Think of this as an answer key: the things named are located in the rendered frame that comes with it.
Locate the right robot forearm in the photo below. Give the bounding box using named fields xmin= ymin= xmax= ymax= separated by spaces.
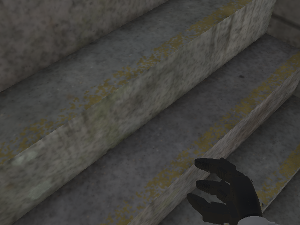
xmin=237 ymin=216 xmax=268 ymax=225

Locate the robot right hand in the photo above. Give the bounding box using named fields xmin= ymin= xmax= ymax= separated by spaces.
xmin=187 ymin=157 xmax=263 ymax=225

